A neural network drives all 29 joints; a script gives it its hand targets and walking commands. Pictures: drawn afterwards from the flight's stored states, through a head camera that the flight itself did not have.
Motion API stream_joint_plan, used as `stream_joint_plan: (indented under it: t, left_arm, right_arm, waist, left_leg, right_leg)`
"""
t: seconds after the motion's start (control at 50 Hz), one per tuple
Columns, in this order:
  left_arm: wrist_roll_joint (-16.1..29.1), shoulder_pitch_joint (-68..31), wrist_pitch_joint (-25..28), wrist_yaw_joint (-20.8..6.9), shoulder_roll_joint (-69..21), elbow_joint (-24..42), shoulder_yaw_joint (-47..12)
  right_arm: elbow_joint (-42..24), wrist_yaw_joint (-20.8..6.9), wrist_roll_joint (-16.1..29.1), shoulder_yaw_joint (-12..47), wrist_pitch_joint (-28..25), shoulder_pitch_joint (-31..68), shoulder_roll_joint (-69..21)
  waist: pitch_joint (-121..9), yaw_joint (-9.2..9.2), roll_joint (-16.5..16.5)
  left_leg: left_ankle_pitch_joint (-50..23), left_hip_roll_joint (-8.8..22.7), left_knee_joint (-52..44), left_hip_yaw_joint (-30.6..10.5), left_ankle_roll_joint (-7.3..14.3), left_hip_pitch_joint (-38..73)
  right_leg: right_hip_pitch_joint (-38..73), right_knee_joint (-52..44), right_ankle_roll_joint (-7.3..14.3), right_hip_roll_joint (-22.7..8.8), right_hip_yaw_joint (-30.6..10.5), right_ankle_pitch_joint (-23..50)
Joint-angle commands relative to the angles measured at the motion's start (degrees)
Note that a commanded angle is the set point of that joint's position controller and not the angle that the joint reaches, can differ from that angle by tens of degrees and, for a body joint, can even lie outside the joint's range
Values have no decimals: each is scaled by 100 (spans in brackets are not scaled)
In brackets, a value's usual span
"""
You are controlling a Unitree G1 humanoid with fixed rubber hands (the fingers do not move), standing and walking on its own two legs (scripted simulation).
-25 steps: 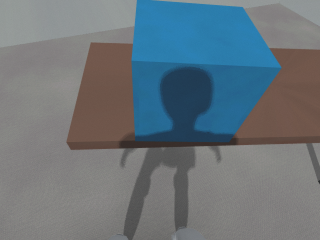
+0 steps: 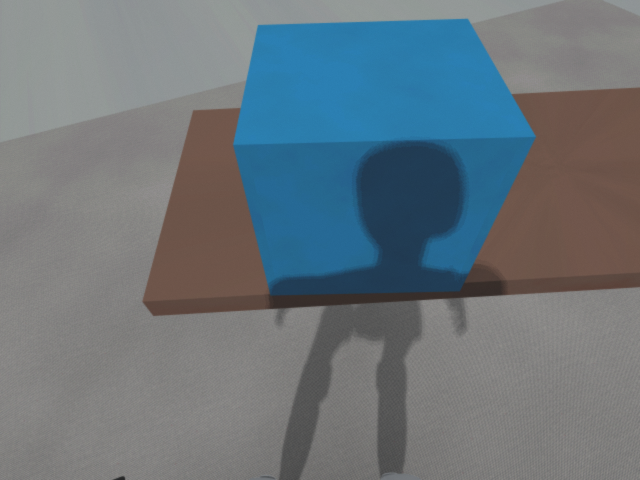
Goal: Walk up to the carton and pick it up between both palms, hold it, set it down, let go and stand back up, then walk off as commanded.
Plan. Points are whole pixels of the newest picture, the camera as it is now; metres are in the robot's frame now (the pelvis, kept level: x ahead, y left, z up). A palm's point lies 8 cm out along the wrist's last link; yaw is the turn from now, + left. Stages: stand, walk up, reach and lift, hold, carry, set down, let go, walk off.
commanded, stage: walk up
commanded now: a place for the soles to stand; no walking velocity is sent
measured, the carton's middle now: (363, 164) +0.52 -0.06 +0.10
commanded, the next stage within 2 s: none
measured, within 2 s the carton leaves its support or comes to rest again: neither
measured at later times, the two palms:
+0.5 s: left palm out of the picture +0.10 +0.27 -0.12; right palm out of the picture +0.07 -0.37 -0.09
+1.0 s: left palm out of the picture +0.04 +0.24 -0.09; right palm (625, 475) +0.15 -0.36 -0.10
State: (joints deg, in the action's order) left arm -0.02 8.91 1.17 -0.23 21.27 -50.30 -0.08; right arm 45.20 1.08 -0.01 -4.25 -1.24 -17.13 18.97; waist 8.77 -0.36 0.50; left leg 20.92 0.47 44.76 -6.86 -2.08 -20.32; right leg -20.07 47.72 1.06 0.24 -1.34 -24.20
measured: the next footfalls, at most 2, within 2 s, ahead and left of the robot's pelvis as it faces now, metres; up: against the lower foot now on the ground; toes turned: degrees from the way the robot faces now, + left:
left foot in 1.02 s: +0.16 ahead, +0.07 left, +0.00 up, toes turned -2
right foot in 1.28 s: +0.15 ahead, -0.19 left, +0.00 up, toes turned +3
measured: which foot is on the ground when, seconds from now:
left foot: down 0.00-0.50, up 0.52-1.00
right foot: down 0.00-1.00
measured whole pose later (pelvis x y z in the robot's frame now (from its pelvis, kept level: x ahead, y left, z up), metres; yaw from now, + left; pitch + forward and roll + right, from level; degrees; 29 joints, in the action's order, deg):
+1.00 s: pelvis +0.06 -0.06 +0.01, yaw +2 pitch -4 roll -1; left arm 0.0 20.8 1.2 -0.3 21.0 -50.3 -0.1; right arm 45.4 2.8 0.0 -4.3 0.2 -16.7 20.4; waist 7.8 -3.3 2.9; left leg 22.6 0.0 46.0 -6.9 -0.1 -22.2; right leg -14.8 40.1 4.2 2.6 4.8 -21.3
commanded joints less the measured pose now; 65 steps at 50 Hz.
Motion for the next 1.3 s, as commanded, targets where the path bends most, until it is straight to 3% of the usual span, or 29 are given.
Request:
stream_joint_plan:
  t: [0.0, 0.12, 0.18, 0.2, 0.22, 0.24, 0.26, 0.38, 0.42, 0.44, 0.46, 0.48, 0.5, 0.6, 0.66, 0.74, 0.82, 0.86, 0.9, 0.96, 1.0, 1.02, 1.04, 1.12, 1.18, 1.22, 1.24, 1.26, 1.28]
  left_arm:
    - [-60, 112, 169, 99, 1181, 151, 522]
    - [-68, -318, 246, 105, 1531, 150, 518]
    - [-27, -360, 210, 104, 1371, 113, 511]
    - [-241, -55, 90, -103, 1669, 640, 739]
    - [-337, -334, -6, -203, 1360, 733, 687]
    - [-405, -618, -83, -231, 1346, 832, 715]
    - [-345, -489, -74, -222, 1346, 833, 705]
    - [-204, 357, -18, -419, 1611, 601, 895]
    - [-173, 1375, 21, -414, 1572, 427, 931]
    - [-194, 2506, 76, -333, 1747, -41, 1068]
    - [-252, 2766, 175, -227, 2240, -91, 1100]
    - [-253, 1699, 216, -170, 2582, 204, 1043]
    - [-160, 1362, 178, -173, 2712, 395, 1065]
    - [-154, 874, 168, -22, 1830, 619, 790]
    - [-80, 1340, 276, 49, 1572, 571, 708]
    - [-90, 1822, 266, 142, 1472, 358, 700]
    - [-167, 1585, 123, 92, 1437, 502, 712]
    - [-97, 1523, 113, 132, 1400, 430, 702]
    - [-164, 1147, 55, 56, 1459, 559, 694]
    - [-140, 803, -49, 5, 1259, 752, 533]
    - [-38, 756, -83, 15, 989, 754, 498]
    - [-86, 761, -188, 43, 1009, 613, 490]
    - [-144, 752, -190, 45, 1402, 592, 657]
    - [-103, 1313, -176, -91, 1305, 182, 640]
    - [-83, 1322, -104, -58, 1306, -61, 643]
    - [-131, 1728, 29, 9, 1059, -274, 603]
    - [-165, 1820, 157, 62, 1127, -309, 613]
    - [-277, 1267, 221, 113, 1652, -203, 709]
    - [-239, 585, 263, 156, 1921, 33, 701]
  right_arm:
    - [22, 55, -90, -217, -214, 543, 1634]
    - [45, 43, -108, -185, -181, 204, 1436]
    - [63, 28, -77, -209, -200, 380, 1447]
    - [55, 97, -116, -477, -381, -769, 2127]
    - [251, 151, -156, -647, -422, -1313, 2461]
    - [297, 201, -181, -805, -468, -1469, 2742]
    - [231, 237, -153, -783, -519, -1287, 2799]
    - [-128, 188, -236, -700, -443, -119, 2537]
    - [-350, 162, -218, -644, -387, 1056, 2464]
    - [-327, 207, -284, -448, -323, 1160, 1855]
    - [-321, 222, -194, -161, -305, 844, 1009]
    - [-340, 222, -112, -204, -217, 277, 1222]
    - [-209, 239, 19, -274, -185, 157, 1831]
    - [143, 187, 53, -358, -96, -312, 1824]
    - [3, 203, 18, -305, -99, 196, 1606]
    - [-126, 186, -12, -171, -23, 468, 1404]
    - [-110, 244, -1, -206, -9, 385, 1604]
    - [-45, 270, 9, -161, 3, 341, 1441]
    - [32, 303, 28, -189, -28, -12, 1495]
    - [158, 338, -119, -286, -183, -529, 1569]
    - [150, 403, -235, -463, -255, -804, 2151]
    - [32, 353, -172, -479, -245, -328, 2188]
    - [-72, 353, -97, -553, -218, -175, 2412]
    - [-213, 262, -185, -375, -217, 532, 2044]
    - [-217, 139, -235, -397, -181, 424, 1932]
    - [-281, 83, -188, -378, -34, 906, 1712]
    - [-318, 69, -164, -247, -6, 919, 1461]
    - [-305, 59, -60, -69, -4, 618, 1030]
    - [-257, 97, -53, -138, -5, 604, 1095]
  waist:
    - [-1142, -203, 264]
    - [-1213, 40, -261]
    - [-1384, 44, -37]
    - [-1791, 236, -680]
    - [-1522, 501, 37]
    - [-927, 632, 557]
    - [-742, 586, 461]
    - [-437, 43, 1364]
    - [-444, -743, 1873]
    - [-728, -1219, 427]
    - [-163, -1371, -1815]
    - [43, -590, -1518]
    - [-397, -577, -939]
    - [-308, -88, -583]
    - [-487, -272, 203]
    - [-650, -417, -451]
    - [-841, -412, -1182]
    - [-743, -352, -911]
    - [-767, -163, -1407]
    - [-954, 168, -971]
    - [-1002, 314, 883]
    - [-630, 204, 1012]
    - [-590, 229, 1012]
    - [-147, -209, 905]
    - [-461, -60, 1542]
    - [-634, -519, 1215]
    - [-794, -469, 886]
    - [-626, -271, -494]
    - [-309, -63, -200]
  left_leg:
    - [-1270, 784, -1268, -1278, 1089, -382]
    - [-1210, 128, -372, 44, 484, 154]
    - [-1818, 249, -646, -167, 595, 503]
    - [223, 728, -960, -1001, 1130, 1019]
    - [1920, 1252, -1881, -2530, 1602, 1910]
    - [2821, 2021, -2790, -3891, 2022, 2036]
    - [2209, 2199, -2759, -3927, 2019, 2075]
    - [1573, 1621, -2189, -2082, 1652, 297]
    - [1197, 1323, -1146, -962, 1142, -1355]
    - [1157, 871, 642, -447, 869, -2542]
    - [1323, -532, 2914, 23, 527, -3064]
    - [1367, -757, 3027, -339, 281, -2983]
    - [1081, -628, 2813, -511, 304, -2391]
    - [19, 118, 2008, 31, 279, -1687]
    - [-34, 172, 1526, -247, 268, -1554]
    - [-162, 30, 1175, 18, 373, -1726]
    - [153, 70, 511, 497, 341, -1208]
    - [14, -69, 404, 570, 482, -1040]
    - [86, 12, -1, 870, 373, -431]
    - [-1026, -74, -1011, 939, 511, 975]
    - [-660, 1374, -2068, -1914, 1132, 1484]
    - [-207, 2053, -2527, -3122, 1744, 601]
    - [614, 2225, -2804, -3500, 2198, 165]
    - [655, 1353, -2461, -1668, 1620, -775]
    - [526, 1250, -2176, -1505, 1502, -625]
    - [676, 959, -1384, -892, 1122, -829]
    - [101, 599, -440, -336, 917, -813]
    - [304, 24, 565, -54, 543, -1375]
    - [846, -361, 637, 232, 287, -1603]
  right_leg:
    - [782, -836, 196, -284, -584, 335]
    - [478, -1700, 767, -1156, -1602, 1151]
    - [452, -1505, 393, -810, -1079, 1347]
    - [-116, -688, 457, -393, -911, -276]
    - [-1649, 274, 333, -20, -534, -1411]
    - [-2631, 1429, 185, -1, -285, -1328]
    - [-2943, 1549, 175, -117, -399, -1148]
    - [-1002, 784, 23, -458, -232, -946]
    - [978, -720, 206, -539, -414, -563]
    - [2620, -1305, 104, -404, -686, -659]
    - [1814, -3038, -258, -1166, -2789, -1912]
    - [1116, -4144, -211, -1827, -4697, -2617]
    - [962, -4457, -179, -1952, -4948, -2674]
    - [993, -2983, -324, -1048, -2016, 1314]
    - [1275, -2830, 343, -1489, -2141, 1585]
    - [2057, -2545, -213, -1272, -1792, 3509]
    - [1803, -2275, 366, -1084, -1301, 3300]
    - [1529, -2228, 39, -1223, -1298, 3960]
    - [1200, -1805, 621, -1058, -791, 4027]
    - [117, -940, 674, -937, -475, 3347]
    - [-1016, 571, 179, -228, -101, 1508]
    - [-1024, 1186, -6, 85, -278, -1137]
    - [-824, 1696, 10, 87, -463, -1412]
    - [-129, 1184, 97, -174, -168, -561]
    - [271, 237, 29, -192, 46, -582]
    - [1109, -1609, -51, -145, 126, 95]
    - [1452, -2426, -101, -296, -224, 499]
    - [1585, -3003, -13, -1099, -2170, 279]
    - [1137, -3063, 405, -1791, -3176, 1030]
